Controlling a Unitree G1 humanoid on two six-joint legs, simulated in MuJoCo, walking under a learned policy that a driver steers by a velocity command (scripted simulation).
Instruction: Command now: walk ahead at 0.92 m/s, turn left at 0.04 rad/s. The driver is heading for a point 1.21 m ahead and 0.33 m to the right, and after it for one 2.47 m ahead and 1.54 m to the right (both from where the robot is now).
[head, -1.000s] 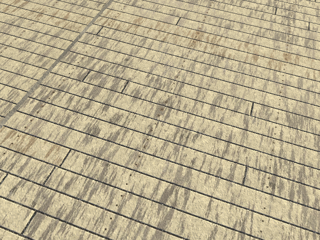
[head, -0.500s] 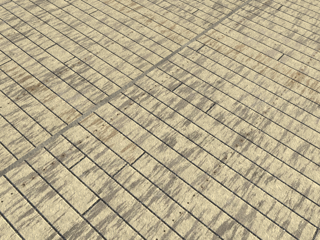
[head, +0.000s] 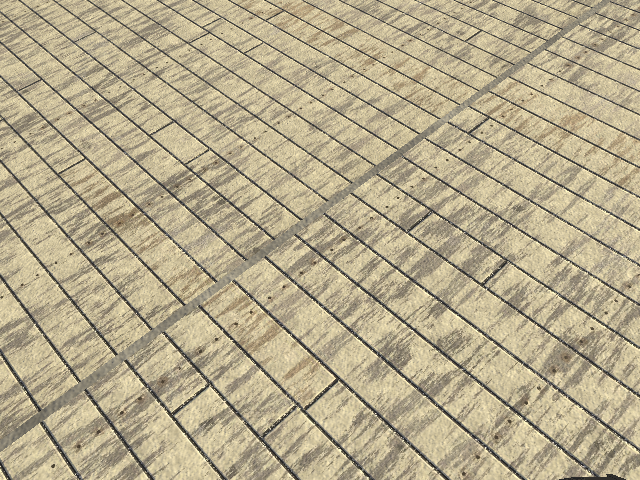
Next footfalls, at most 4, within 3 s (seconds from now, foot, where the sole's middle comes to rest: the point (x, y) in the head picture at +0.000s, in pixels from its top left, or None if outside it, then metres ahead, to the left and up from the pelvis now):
0.14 left None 0.31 0.11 -0.77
0.62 right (399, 355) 0.76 -0.05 -0.77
1.04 left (394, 204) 1.23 -0.03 -0.77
1.44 right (532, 173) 1.37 -0.43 -0.77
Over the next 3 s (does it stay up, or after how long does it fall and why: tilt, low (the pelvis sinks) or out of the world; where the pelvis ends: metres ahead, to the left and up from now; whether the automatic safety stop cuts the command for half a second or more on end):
stays up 1.46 -0.41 0.01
